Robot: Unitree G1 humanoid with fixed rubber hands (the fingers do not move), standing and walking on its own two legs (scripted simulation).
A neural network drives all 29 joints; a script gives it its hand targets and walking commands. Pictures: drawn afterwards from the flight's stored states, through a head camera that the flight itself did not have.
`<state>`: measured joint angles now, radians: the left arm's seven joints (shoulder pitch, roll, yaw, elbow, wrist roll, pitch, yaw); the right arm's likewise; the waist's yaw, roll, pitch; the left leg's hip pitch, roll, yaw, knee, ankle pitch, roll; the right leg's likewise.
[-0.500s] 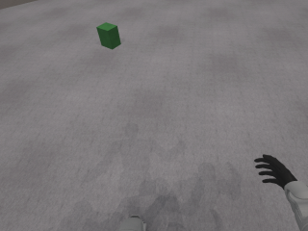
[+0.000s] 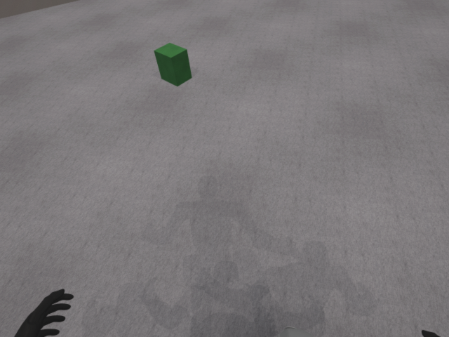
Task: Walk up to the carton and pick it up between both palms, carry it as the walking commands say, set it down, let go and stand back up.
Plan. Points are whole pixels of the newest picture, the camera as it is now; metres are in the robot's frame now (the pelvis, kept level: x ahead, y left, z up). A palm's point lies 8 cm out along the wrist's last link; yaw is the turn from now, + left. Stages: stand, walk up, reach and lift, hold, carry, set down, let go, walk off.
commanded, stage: walk up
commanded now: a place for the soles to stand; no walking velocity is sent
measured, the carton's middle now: (173, 64) +2.21 +0.39 -0.62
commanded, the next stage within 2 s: none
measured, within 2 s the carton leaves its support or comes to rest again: neither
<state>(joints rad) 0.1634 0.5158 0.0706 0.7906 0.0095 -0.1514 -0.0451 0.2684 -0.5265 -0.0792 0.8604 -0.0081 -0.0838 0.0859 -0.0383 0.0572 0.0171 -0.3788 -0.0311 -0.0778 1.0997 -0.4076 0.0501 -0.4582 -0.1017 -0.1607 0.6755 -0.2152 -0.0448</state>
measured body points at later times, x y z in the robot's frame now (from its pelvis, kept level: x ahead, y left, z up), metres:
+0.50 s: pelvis +0.32 +0.06 +0.02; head +0.35 +0.07 +0.47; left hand +0.33 +0.41 -0.08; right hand +0.54 -0.24 -0.05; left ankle +0.35 +0.15 -0.72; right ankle +0.27 -0.11 -0.64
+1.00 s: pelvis +0.63 +0.06 +0.02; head +0.65 +0.05 +0.47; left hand +0.66 +0.43 -0.04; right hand +0.81 -0.24 -0.08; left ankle +0.70 +0.23 -0.67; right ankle +0.65 -0.05 -0.71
